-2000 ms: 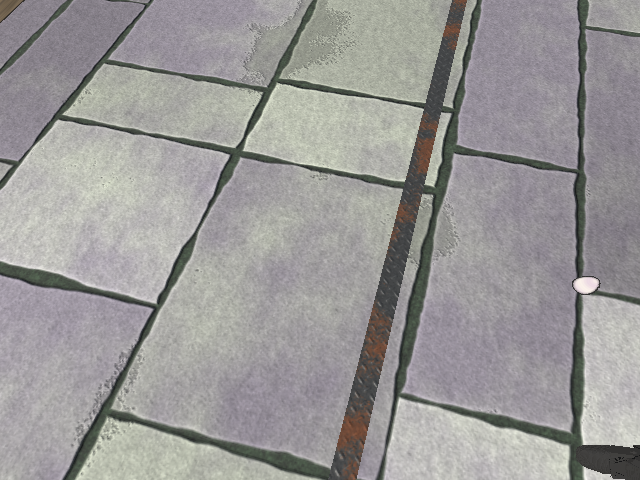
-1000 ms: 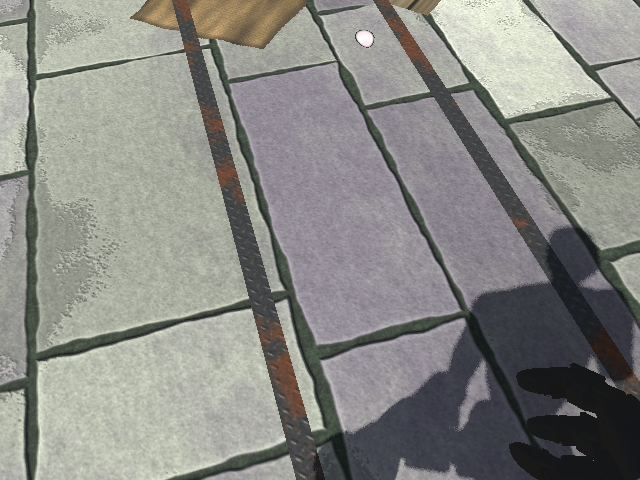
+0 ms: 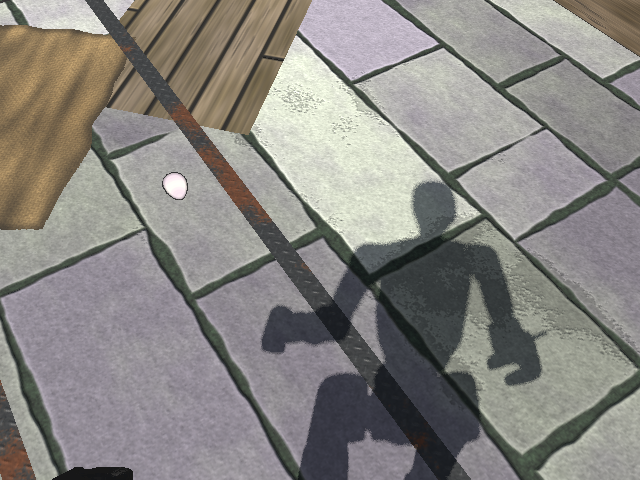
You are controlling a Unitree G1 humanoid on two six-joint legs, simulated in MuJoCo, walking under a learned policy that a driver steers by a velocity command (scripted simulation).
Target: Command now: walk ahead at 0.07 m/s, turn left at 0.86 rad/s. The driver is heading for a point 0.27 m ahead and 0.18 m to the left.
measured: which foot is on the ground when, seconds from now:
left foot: down 0.00-0.38, up 0.40-0.82, down 0.84-1.00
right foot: up 0.00-0.36, down 0.38-0.84, up 0.86-1.00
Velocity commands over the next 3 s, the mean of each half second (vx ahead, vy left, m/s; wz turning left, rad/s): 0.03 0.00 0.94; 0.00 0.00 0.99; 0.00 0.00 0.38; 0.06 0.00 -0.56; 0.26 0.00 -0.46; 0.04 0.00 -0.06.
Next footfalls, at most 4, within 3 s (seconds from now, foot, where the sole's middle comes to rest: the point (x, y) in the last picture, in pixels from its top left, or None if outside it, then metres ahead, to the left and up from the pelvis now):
0.38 right None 0.21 -0.13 -0.75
0.84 left None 0.01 0.07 -0.75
1.28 right None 0.22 -0.02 -0.75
1.54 left None -0.05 0.05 -0.75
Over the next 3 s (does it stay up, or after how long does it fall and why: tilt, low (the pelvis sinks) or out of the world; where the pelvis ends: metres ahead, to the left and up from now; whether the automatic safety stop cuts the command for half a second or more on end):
stays up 0.26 0.12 0.02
